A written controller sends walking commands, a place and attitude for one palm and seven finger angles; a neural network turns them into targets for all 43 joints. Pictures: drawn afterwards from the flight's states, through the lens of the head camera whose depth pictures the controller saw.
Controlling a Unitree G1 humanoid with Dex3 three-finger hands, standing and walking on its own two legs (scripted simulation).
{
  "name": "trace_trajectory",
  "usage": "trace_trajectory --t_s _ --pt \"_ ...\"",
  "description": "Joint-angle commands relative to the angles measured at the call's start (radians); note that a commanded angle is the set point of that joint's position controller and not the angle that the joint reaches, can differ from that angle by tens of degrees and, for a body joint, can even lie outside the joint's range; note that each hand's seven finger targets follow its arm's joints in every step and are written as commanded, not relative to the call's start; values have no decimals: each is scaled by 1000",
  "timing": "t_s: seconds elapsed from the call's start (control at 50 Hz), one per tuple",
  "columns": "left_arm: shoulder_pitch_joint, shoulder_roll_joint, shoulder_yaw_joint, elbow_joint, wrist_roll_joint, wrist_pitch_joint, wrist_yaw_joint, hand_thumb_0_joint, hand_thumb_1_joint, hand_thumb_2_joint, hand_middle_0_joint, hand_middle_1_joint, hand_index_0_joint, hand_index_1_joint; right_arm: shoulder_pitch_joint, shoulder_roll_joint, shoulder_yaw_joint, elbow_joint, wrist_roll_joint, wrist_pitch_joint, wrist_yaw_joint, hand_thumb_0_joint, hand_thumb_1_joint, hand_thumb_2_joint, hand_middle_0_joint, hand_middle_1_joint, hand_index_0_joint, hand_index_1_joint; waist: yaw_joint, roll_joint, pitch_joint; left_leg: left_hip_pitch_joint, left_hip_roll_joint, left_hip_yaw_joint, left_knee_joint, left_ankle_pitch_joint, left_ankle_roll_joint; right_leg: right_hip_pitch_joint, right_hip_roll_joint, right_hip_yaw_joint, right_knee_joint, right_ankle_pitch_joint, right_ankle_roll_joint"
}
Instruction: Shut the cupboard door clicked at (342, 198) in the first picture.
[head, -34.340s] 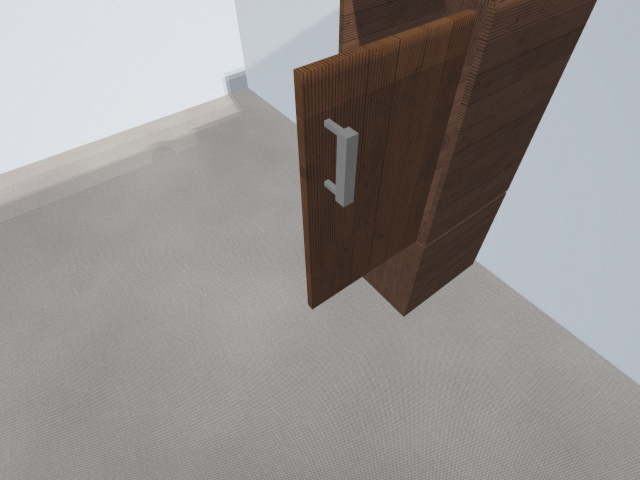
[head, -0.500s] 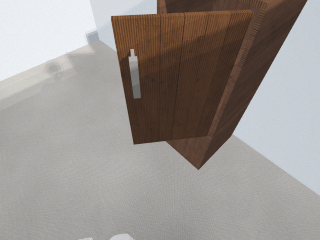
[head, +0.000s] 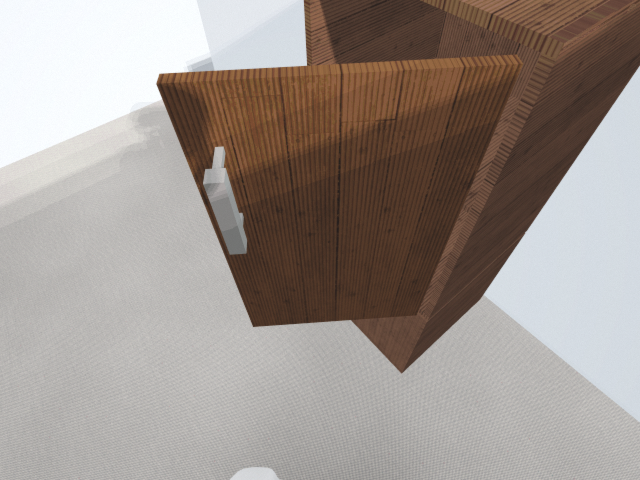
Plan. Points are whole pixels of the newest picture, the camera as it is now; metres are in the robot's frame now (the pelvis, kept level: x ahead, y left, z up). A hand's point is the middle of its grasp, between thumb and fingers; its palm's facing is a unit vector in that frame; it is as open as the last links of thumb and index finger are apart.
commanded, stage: come to a stop and stand still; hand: left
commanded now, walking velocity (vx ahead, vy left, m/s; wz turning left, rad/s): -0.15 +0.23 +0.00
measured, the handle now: (229, 203) +0.41 +0.14 +0.11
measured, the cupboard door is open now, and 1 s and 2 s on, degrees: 54 54 54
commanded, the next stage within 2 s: look again from close up in 1.34 s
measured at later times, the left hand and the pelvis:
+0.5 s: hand out of the picture +0.03 +0.27 -0.17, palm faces +0.04 -0.96 -0.29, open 7.4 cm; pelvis -0.02 +0.05 -0.01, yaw -1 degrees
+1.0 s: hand out of the picture +0.02 +0.27 -0.16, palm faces -0.05 -0.95 -0.30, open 7.4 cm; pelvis -0.04 +0.05 +0.00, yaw -1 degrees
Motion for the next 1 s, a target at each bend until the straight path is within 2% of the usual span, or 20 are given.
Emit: trace_trajectory --t_s 0.0,0.02,0.06,0.14,0.2,0.22,0.24,0.26,0.28,0.3,0.32,0.34,0.36,0.38,0.4,0.46,0.52,0.64,0.78,0.98 --pt "75 207 54 -41 -2 -9 24 0 900 900 -200 -300 -200 -300 -2 -85 -21 -71 2 -7 -1 0 -900 -900 200 300 200 300 27 -195 -174 -177 -39 -72 366 -35 -5 258 -308 259 -169 962 -208" --pt "69 209 56 -46 -2 -9 26 0 900 900 -200 -300 -200 -300 -8 -87 -19 -74 1 -5 5 0 -900 -900 200 300 200 300 27 -207 -192 -175 -38 -73 358 -2 -12 259 -298 227 -175 891 -191" --pt "79 199 58 -51 -2 -11 30 0 900 900 -200 -300 -200 -300 -32 -85 -16 -77 -3 -1 13 0 -900 -900 200 300 200 300 38 -196 -196 -178 -42 -64 316 38 -20 271 -285 217 -192 831 -177" --pt "103 203 57 -50 6 -12 29 0 900 900 -200 -300 -200 -300 -63 -80 -7 -85 -1 -9 19 0 -900 -900 200 300 200 300 54 -216 -200 -138 -43 -35 146 38 -26 293 -273 209 -208 762 -178" --pt "87 226 60 -61 11 -9 23 0 900 900 -200 -300 -200 -300 -50 -78 -1 -90 5 -17 22 0 -900 -900 200 300 200 300 42 -252 -187 -58 -45 -4 -26 40 -15 244 -259 201 -226 646 -179" --pt "75 228 60 -61 11 -8 22 0 900 900 -200 -300 -200 -300 -27 -78 2 -84 6 -22 21 0 -900 -900 200 300 200 300 29 -251 -184 -23 -44 6 -116 68 -12 233 -248 199 -221 604 -171" --pt "60 294 15 -125 11 -21 38 0 900 900 -200 -300 -200 -300 4 -137 4 -187 -10 -43 36 0 -900 -900 200 300 200 300 -42 -72 -237 24 -49 -51 -377 137 5 354 -263 232 -17 864 -117" --pt "45 250 36 -167 -5 -10 43 0 900 900 -200 -300 -200 -300 51 -108 -9 -178 -15 -66 32 0 -900 -900 200 300 200 300 -54 -7 -355 147 -37 -8 -454 361 13 234 -176 115 64 491 -60" --pt "56 189 14 -190 -20 -4 33 0 900 900 -200 -300 -200 -300 28 -167 -14 -211 -30 -69 29 0 -900 -900 200 300 200 300 -22 162 -365 249 50 -93 -433 539 42 101 -65 24 86 138 -15" --pt "87 159 11 -204 -18 5 26 0 900 900 -200 -300 -200 -300 -19 -201 -22 -250 -33 -59 24 0 -900 -900 200 300 200 300 -2 207 -302 204 147 -150 -423 515 92 -17 -23 -23 79 -117 2" --pt "114 125 11 -208 -12 10 19 0 900 900 -200 -300 -200 -300 -38 -217 -18 -280 -34 -44 21 0 -900 -900 200 300 200 300 13 69 -211 54 157 -129 -410 303 115 4 -3 -50 41 -102 6" --pt "120 121 -3 -204 -5 11 16 0 900 900 -200 -300 -200 -300 -67 -188 -14 -286 -36 -48 21 0 -900 -900 200 300 200 300 29 12 -124 -26 96 -103 -377 284 103 21 12 -40 25 -26 6" --pt "101 140 -1 -202 4 11 15 0 900 900 -200 -300 -200 -300 -61 -162 -9 -285 -24 -49 21 0 -900 -900 200 300 200 300 12 65 -49 -89 67 -93 -383 279 86 -4 -2 -19 27 6 6" --pt "106 156 -3 -207 6 11 13 0 900 900 -200 -300 -200 -300 -53 -149 -4 -282 -20 -51 21 0 -900 -900 200 300 200 300 12 103 -8 -109 58 -91 -393 276 79 -20 -1 -1 23 17 4" --pt "114 163 -3 -209 5 8 12 0 900 900 -200 -300 -200 -300 -38 -145 -2 -276 -19 -55 20 0 -900 -900 200 300 200 300 11 86 -4 -107 58 -90 -395 287 77 -21 4 2 22 32 4" --pt "136 179 -3 -217 0 0 12 0 900 900 -200 -300 -200 -300 -6 -138 0 -266 -15 -63 21 0 -900 -900 200 300 200 300 10 27 -69 -48 45 -71 -366 327 77 6 -7 34 -4 84 2" --pt "128 184 -1 -220 -3 -2 13 0 900 900 -200 -300 -200 -300 15 -139 -2 -253 -13 -66 21 0 -900 -900 200 300 200 300 1 30 -74 -33 46 -76 -386 288 76 -4 -10 43 -21 76 5" --pt "131 191 3 -207 -2 -6 12 0 900 900 -200 -300 -200 -300 25 -145 -9 -213 -11 -75 20 0 -900 -900 200 300 200 300 10 20 -79 -28 56 -86 -438 237 86 37 -15 43 -50 83 4" --pt "94 235 12 -174 -3 -14 6 0 900 900 -200 -300 -200 -300 16 -191 -17 -162 -10 -79 23 0 -900 -900 200 300 200 300 6 21 -64 -32 51 -96 -484 108 83 39 -36 75 -107 20 -10" --pt "15 321 15 -120 -9 -32 -3 0 900 900 -200 -300 -200 -300 -5 -274 -18 -88 -6 -88 26 0 -900 -900 200 300 200 300 -3 -13 -85 37 53 -86 -490 161 73 46 -74 113 -192 -12 -18"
